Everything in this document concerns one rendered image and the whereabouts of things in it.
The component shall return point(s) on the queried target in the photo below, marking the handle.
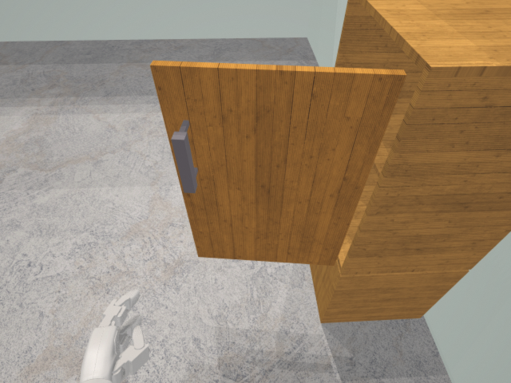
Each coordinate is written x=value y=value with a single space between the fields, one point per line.
x=184 y=161

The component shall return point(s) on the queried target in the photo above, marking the cupboard door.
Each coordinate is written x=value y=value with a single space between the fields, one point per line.
x=283 y=152

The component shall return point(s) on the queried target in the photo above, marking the left robot hand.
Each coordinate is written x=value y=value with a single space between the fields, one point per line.
x=107 y=354

